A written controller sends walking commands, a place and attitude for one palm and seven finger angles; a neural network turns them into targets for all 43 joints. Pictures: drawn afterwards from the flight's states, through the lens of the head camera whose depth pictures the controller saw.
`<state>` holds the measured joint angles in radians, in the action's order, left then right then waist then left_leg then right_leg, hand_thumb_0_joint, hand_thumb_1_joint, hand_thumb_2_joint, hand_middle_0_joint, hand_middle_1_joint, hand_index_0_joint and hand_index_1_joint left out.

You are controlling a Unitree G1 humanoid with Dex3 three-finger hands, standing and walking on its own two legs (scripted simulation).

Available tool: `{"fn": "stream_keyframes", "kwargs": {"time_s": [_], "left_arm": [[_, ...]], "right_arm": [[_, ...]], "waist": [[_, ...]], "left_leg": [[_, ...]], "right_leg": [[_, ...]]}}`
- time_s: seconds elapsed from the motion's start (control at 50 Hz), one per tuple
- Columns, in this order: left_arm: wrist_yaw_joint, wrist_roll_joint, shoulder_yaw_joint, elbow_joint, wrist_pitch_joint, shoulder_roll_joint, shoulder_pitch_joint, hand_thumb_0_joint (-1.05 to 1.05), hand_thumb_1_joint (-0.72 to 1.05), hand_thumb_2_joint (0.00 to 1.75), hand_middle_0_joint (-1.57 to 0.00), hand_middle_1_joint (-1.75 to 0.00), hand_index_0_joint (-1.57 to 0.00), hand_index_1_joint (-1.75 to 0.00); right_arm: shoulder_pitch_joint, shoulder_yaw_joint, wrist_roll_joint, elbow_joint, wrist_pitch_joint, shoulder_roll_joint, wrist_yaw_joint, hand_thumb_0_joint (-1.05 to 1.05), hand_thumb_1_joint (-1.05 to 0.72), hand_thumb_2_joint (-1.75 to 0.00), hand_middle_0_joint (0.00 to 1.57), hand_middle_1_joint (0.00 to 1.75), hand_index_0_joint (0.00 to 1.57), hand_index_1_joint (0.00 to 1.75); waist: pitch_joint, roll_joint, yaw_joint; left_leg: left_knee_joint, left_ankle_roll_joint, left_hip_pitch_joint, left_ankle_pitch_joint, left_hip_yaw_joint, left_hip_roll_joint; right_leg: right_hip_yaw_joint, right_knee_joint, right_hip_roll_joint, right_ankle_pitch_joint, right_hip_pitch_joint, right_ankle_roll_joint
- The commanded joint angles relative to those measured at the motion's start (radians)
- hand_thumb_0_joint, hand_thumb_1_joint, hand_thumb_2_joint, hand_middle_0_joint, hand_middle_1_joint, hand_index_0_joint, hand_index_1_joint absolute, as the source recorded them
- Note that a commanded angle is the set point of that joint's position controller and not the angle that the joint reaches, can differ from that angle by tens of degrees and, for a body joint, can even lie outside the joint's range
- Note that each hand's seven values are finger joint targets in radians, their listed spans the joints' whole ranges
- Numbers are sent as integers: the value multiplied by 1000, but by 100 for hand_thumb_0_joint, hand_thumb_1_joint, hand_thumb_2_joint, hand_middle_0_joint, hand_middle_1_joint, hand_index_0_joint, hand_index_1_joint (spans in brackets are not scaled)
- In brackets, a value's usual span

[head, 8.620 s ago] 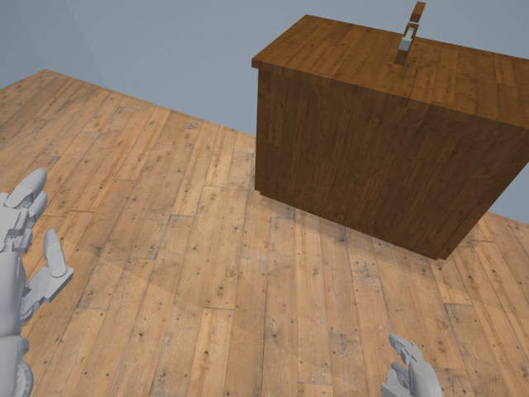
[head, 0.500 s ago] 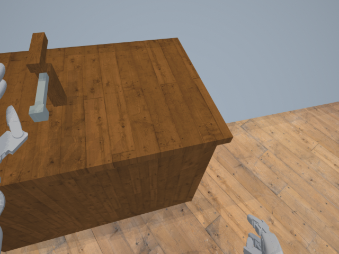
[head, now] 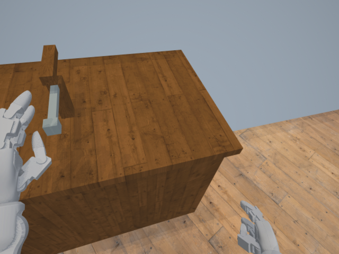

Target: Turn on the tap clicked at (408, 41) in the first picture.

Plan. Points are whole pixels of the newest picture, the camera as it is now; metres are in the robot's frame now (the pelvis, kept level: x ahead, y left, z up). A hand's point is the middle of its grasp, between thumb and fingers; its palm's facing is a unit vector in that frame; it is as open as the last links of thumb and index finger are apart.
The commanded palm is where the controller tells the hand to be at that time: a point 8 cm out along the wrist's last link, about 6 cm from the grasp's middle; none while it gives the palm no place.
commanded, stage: come to a stop and stand still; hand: left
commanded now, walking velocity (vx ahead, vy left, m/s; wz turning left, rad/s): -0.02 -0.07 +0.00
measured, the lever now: (52, 126) +0.33 +0.30 +0.11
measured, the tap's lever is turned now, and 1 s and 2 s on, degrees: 0 0 0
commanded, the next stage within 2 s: look again from close up in 1.04 s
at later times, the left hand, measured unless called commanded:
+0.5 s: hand (60, 169) +0.22 +0.23 +0.14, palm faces +0.25 -0.88 -0.41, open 7.4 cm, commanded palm +0.16 +0.28 +0.17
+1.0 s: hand (46, 164) +0.22 +0.25 +0.15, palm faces +0.37 -0.85 -0.36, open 7.4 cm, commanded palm +0.16 +0.27 +0.17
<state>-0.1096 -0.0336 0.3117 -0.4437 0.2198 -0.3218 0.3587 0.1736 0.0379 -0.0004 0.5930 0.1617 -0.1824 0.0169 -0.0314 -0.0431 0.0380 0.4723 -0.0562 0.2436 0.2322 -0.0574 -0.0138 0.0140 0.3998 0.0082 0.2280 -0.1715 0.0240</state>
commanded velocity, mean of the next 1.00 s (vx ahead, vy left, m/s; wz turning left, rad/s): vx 0.00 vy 0.00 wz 0.00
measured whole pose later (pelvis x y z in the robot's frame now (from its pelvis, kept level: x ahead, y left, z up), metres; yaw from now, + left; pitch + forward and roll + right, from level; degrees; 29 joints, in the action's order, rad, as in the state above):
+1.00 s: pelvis +0.00 -0.01 +0.00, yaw +0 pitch +0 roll -2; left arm -0.09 -0.05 0.35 -0.42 0.20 -0.37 0.41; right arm 0.18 0.02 -0.01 0.56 0.12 -0.20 0.03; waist -0.04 -0.02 0.02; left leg 0.47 -0.04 0.24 0.23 -0.05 0.00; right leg 0.02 0.38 0.00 0.22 -0.15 0.01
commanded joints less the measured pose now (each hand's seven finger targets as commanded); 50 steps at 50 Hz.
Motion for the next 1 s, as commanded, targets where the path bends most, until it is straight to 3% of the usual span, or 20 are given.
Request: {"fn": "stream_keyframes", "kwargs": {"time_s": [0.0,0.06,0.18,0.2,0.22,0.24,0.26,0.28,0.3,0.36,0.4,0.44,0.46,0.48,0.52,0.58,0.68,0.8,0.86,0.98], "left_arm": [[-12,-7,144,-217,60,-214,-65,0,90,90,-20,-30,-20,-30],[-9,-16,186,-232,55,-244,-59,0,90,90,-20,-30,-20,-30],[0,-18,117,-237,47,-178,-30,0,90,90,-20,-30,-20,-30],[1,166,700,-513,158,-996,-1104,0,90,90,-20,-30,-20,-30],[46,51,252,143,114,-309,-465,0,90,90,-20,-30,-20,-30],[39,8,202,21,105,-270,-205,0,90,90,-20,-30,-20,-30],[35,-11,85,52,73,-99,-94,0,90,90,-20,-30,-20,-30],[34,-8,92,-105,82,-155,-136,0,90,90,-20,-30,-20,-30],[35,-10,81,-173,88,-152,-96,0,90,90,-20,-30,-20,-30],[20,-18,103,-207,74,-166,78,0,90,90,-20,-30,-20,-30],[7,-21,167,-206,72,-221,78,0,90,90,-20,-30,-20,-30],[-2,-28,229,-181,79,-262,52,0,90,90,-20,-30,-20,-30],[-12,-28,287,-205,82,-325,17,0,90,90,-20,-30,-20,-30],[-10,-32,262,-179,86,-284,8,0,90,90,-20,-30,-20,-30],[-8,-30,242,-178,91,-272,-34,0,90,90,-20,-30,-20,-30],[-4,-18,184,-219,100,-235,-107,0,90,90,-20,-30,-20,-30],[-6,-2,91,-202,84,-155,-66,0,90,90,-20,-30,-20,-30],[-9,-7,143,-143,64,-188,-11,0,90,90,-20,-30,-20,-30],[-7,-14,186,-183,64,-232,-23,0,90,90,-20,-30,-20,-30],[-1,-19,137,-258,63,-200,-37,0,90,90,-20,-30,-20,-30]], "right_arm": [[-61,-64,-2,-155,28,-136,14,0,-90,-90,20,30,20,30],[-70,-61,-6,-166,15,-130,19,0,-90,-90,20,30,20,30],[-58,-62,-4,-170,11,-137,16,0,-90,-90,20,30,20,30],[46,-75,62,-170,57,-197,-6,0,-90,-90,20,30,20,30],[-50,-28,11,-96,55,-42,-2,0,-90,-90,20,30,20,30],[-16,-82,4,-152,61,-128,3,0,-90,-90,20,30,20,30],[-2,-93,-23,-163,62,-125,-14,0,-90,-90,20,30,20,30],[9,-109,-16,-174,56,-155,-25,0,-90,-90,20,30,20,30],[0,-106,-13,-174,55,-154,-37,0,-90,-90,20,30,20,30],[-40,-84,-24,-194,42,-140,-50,0,-90,-90,20,30,20,30],[-44,-84,-21,-201,31,-144,-32,0,-90,-90,20,30,20,30],[-55,-83,-19,-199,25,-143,-7,0,-90,-90,20,30,20,30],[-68,-79,-19,-196,18,-146,7,0,-90,-90,20,30,20,30],[-65,-76,-14,-194,15,-139,16,0,-90,-90,20,30,20,30],[-61,-74,-15,-188,19,-136,24,0,-90,-90,20,30,20,30],[-57,-71,-11,-172,40,-139,26,0,-90,-90,20,30,20,30],[-44,-74,-9,-149,60,-147,12,0,-90,-90,20,30,20,30],[-50,-78,-8,-157,22,-146,14,0,-90,-90,20,30,20,30],[-68,-74,-12,-166,10,-142,21,0,-90,-90,20,30,20,30],[-63,-70,-8,-177,12,-143,22,0,-90,-90,20,30,20,30]], "waist": [[149,125,-13],[154,124,-12],[182,137,-17],[5,99,-11],[176,100,-11],[156,159,12],[236,271,-4],[274,311,-8],[275,295,-5],[228,107,4],[189,-26,-2],[139,-88,-11],[128,-41,-13],[117,2,-18],[107,93,-18],[120,151,-20],[145,129,-16],[120,55,-16],[127,71,-15],[171,127,-16]], "left_leg": [[-119,46,-53,-202,116,93],[-121,52,-67,-232,108,96],[-113,53,-92,-273,102,90],[16,19,106,-217,114,134],[-60,26,-95,-308,126,85],[-60,48,-124,-333,101,102],[-56,55,-181,-380,78,106],[-54,50,-187,-435,101,124],[-51,44,-186,-464,118,139],[-75,37,-83,-329,119,140],[-86,41,1,-170,121,119],[-89,41,18,-40,113,90],[-96,40,7,-18,110,85],[-104,33,21,12,117,84],[-106,25,17,40,107,81],[-103,22,-21,15,105,80],[-85,29,-72,-115,97,77],[-86,37,-37,-144,93,68],[-82,36,-52,-165,84,65],[-84,33,-100,-266,87,71]], "right_leg": [[-29,-19,11,-179,49,-36],[-18,-19,2,-192,54,-32],[-7,-28,2,-216,68,-29],[-78,-30,69,-185,-126,-29],[-53,8,74,-122,-122,-83],[-103,-26,45,-198,-31,-77],[-59,52,37,-198,16,-76],[-47,80,41,-171,11,-65],[-35,87,35,-133,7,-58],[-11,68,25,-139,55,-39],[-12,30,35,-118,78,-33],[-39,-15,46,-71,36,-37],[-44,-19,49,-49,14,-38],[-42,-22,53,-25,12,-40],[-63,-31,49,-27,10,-44],[-60,-33,44,-59,14,-46],[-49,-36,34,-151,26,-42],[-47,-58,34,-174,37,-42],[-45,-64,35,-198,41,-41],[-20,-37,22,-248,63,-34]]}}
